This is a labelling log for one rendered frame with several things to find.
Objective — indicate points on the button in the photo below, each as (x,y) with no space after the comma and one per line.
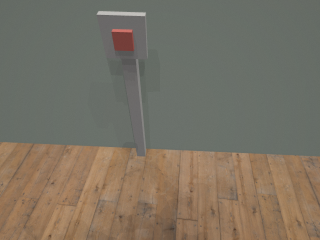
(123,39)

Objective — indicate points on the panel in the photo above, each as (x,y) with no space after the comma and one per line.
(135,21)

